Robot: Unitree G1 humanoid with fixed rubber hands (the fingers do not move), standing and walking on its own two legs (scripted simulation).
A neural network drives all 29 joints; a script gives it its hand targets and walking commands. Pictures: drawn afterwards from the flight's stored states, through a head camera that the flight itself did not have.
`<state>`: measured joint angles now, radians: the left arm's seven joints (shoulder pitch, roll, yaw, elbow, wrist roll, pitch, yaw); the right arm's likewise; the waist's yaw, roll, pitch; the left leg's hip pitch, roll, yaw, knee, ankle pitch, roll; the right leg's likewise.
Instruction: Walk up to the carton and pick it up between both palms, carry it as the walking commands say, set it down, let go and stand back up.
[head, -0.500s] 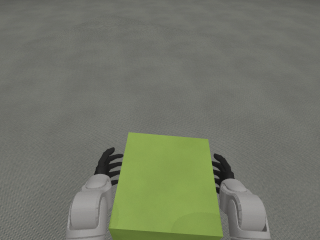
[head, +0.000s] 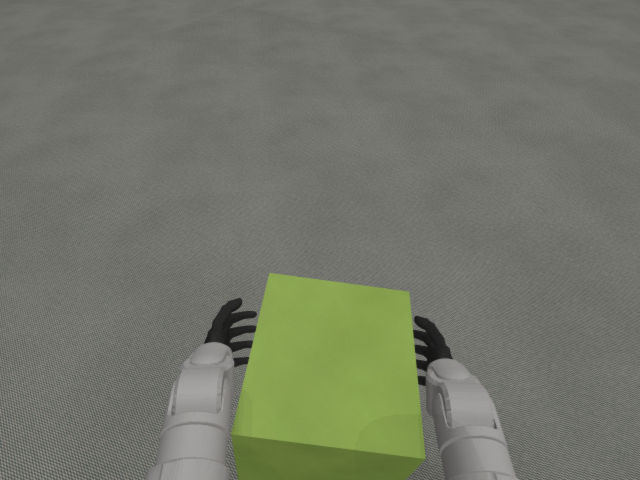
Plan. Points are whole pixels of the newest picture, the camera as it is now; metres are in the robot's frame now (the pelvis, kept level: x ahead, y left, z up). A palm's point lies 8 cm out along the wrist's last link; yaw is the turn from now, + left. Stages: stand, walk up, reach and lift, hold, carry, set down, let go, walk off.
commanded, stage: set down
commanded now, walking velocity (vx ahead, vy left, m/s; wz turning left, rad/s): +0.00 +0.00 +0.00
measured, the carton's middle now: (322, 399) +0.27 +0.01 -0.08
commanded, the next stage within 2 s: none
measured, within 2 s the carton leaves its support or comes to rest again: neither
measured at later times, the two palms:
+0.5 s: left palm (227, 361) +0.33 +0.15 -0.06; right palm (416, 377) +0.31 -0.13 -0.09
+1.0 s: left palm (233, 375) +0.35 +0.16 -0.15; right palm (399, 383) +0.34 -0.12 -0.18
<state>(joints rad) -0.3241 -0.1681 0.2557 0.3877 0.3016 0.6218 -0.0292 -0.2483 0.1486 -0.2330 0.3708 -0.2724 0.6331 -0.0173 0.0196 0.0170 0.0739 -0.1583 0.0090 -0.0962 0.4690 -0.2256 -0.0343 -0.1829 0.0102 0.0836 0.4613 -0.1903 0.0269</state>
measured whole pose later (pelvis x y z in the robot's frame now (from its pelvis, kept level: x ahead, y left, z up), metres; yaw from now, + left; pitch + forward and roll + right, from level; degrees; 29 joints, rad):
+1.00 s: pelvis -0.03 +0.00 -0.10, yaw -1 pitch +33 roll +0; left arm -0.57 -0.18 0.49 0.51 0.27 0.23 -0.05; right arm -0.54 0.16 -0.37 0.55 -0.26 0.27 -0.06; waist 0.08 0.01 -0.19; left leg -1.28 -0.04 -0.12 1.09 -0.39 -0.07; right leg -1.31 0.08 0.13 1.07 -0.33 0.05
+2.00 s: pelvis -0.07 +0.00 -0.25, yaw +0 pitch +42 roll +0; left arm -0.92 -0.04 0.46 0.69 0.17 0.19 0.06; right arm -0.94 0.00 -0.35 0.77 -0.14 0.24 -0.11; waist 0.05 -0.01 -0.15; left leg -1.88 -0.13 -0.14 1.66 -0.51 -0.11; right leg -1.91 0.14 0.14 1.63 -0.46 0.10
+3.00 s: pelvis -0.08 +0.00 -0.36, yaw +1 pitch +41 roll +0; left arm -1.24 0.10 0.37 0.73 0.05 0.18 0.12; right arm -1.26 -0.15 -0.25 0.81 0.01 0.21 -0.16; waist 0.03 0.00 0.22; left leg -2.19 -0.16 -0.12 2.03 -0.56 -0.13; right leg -2.21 0.16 0.12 2.01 -0.51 0.14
